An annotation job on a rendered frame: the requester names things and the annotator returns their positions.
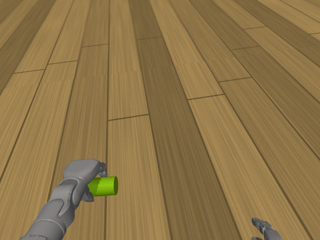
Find can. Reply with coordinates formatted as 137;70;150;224
87;176;119;197

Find left robot arm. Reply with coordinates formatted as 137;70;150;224
19;176;86;240

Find left robot hand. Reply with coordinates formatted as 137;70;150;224
63;158;108;202

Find right robot hand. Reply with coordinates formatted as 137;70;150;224
251;217;283;240

